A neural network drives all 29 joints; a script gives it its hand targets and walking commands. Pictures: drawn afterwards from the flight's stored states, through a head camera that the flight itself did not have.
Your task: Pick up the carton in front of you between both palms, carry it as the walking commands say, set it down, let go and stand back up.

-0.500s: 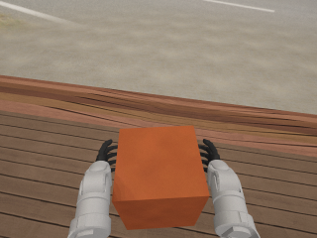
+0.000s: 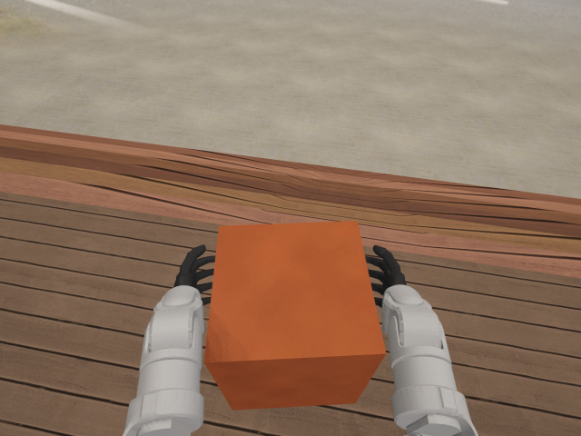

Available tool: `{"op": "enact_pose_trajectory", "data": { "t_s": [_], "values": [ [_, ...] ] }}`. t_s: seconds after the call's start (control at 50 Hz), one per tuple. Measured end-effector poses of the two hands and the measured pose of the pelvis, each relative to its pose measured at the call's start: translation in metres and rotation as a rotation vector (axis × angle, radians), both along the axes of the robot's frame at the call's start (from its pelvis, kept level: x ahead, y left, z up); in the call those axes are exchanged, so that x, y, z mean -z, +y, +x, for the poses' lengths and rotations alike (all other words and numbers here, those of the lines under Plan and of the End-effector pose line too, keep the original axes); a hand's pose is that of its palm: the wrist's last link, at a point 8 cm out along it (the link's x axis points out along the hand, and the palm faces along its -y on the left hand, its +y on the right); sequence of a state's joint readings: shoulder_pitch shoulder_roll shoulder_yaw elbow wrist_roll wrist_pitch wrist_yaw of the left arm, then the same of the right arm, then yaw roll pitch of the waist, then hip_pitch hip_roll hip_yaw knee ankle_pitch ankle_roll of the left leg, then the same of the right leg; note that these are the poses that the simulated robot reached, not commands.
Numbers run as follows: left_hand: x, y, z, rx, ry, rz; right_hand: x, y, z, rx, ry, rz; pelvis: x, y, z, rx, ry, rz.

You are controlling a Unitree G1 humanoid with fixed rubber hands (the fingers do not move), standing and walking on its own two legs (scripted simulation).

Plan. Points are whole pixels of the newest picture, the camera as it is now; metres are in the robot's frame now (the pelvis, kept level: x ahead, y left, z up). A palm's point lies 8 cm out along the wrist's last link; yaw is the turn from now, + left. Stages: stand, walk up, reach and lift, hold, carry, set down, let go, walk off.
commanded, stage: reach and lift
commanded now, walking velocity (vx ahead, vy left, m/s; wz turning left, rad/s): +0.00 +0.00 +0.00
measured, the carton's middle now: (291, 320) +0.30 +0.00 -0.04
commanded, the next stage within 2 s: hold in 0.38 s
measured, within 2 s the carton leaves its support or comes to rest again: neither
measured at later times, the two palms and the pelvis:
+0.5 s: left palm (185, 292) +0.29 +0.15 +0.05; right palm (397, 290) +0.29 -0.15 +0.05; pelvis +0.01 +0.00 +0.00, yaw +0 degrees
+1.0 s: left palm (205, 258) +0.33 +0.12 +0.08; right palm (415, 262) +0.32 -0.18 +0.08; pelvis +0.05 -0.02 +0.00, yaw +0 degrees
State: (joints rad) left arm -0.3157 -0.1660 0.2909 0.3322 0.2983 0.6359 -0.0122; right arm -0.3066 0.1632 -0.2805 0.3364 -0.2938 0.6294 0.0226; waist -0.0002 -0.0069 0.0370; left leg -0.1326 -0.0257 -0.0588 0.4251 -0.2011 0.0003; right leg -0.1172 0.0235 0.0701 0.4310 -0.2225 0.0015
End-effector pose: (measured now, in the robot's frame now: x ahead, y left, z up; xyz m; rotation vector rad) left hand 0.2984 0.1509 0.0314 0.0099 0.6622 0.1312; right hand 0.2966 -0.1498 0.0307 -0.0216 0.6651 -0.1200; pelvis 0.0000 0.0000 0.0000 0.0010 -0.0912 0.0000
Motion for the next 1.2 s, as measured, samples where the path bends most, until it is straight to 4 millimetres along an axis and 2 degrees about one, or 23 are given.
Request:
{"op": "enact_pose_trajectory", "data": {
  "t_s": [0.3,0.42,0.56,0.7,0.84,0.94,1.02,1.12,1.2],
  "values": [
    [-0.006,0.000,-0.001,0.005,0.005,0.015,-0.005,0.000,0.001,-0.016,0.006,-0.013,-0.003,-0.002,0.010,-0.003,-0.009,0.000],
    [-0.009,-0.001,-0.003,0.004,-0.002,0.014,-0.009,0.000,-0.001,-0.015,-0.001,-0.011,-0.003,-0.003,0.009,-0.003,-0.016,0.001],
    [-0.023,-0.001,-0.009,0.007,-0.028,0.015,-0.023,-0.001,-0.008,-0.010,-0.028,-0.012,-0.004,-0.002,0.007,-0.003,-0.037,0.000],
    [-0.020,-0.001,-0.015,0.004,-0.002,0.006,-0.020,-0.001,-0.015,-0.005,-0.001,-0.004,-0.002,-0.002,0.000,0.000,-0.042,0.000],
    [-0.032,-0.006,-0.002,0.007,-0.046,0.000,-0.031,-0.006,-0.005,0.014,-0.045,0.007,0.002,-0.004,0.007,0.030,0.068,0.004],
    [-0.046,-0.023,0.018,0.009,-0.060,-0.016,-0.040,-0.022,0.009,0.038,-0.059,0.019,0.006,-0.016,0.029,0.020,0.113,-0.004],
    [-0.051,-0.028,0.034,-0.005,-0.009,-0.016,-0.049,-0.027,0.030,0.027,-0.007,0.022,0.000,-0.019,0.053,-0.002,0.151,0.016],
    [-0.061,-0.014,0.065,-0.038,-0.003,-0.029,-0.061,-0.013,0.070,0.023,-0.001,0.040,-0.002,-0.011,0.092,-0.001,0.174,0.031],
    [-0.055,-0.001,0.096,-0.053,-0.012,-0.062,-0.055,0.000,0.098,0.038,-0.010,0.051,0.009,-0.002,0.129,0.029,0.176,0.033]
  ]
}}
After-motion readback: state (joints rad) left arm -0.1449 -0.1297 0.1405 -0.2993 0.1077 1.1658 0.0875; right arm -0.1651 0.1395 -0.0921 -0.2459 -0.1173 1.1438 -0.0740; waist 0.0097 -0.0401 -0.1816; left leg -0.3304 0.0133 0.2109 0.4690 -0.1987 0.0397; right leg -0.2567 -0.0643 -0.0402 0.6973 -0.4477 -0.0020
